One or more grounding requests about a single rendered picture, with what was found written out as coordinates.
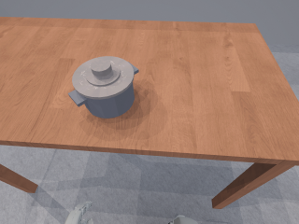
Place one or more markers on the left robot hand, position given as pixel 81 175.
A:
pixel 75 216

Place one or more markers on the table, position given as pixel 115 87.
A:
pixel 204 90

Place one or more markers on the knob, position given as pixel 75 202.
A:
pixel 101 67

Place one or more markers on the lid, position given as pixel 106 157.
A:
pixel 99 88

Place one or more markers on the pot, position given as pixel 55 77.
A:
pixel 110 107

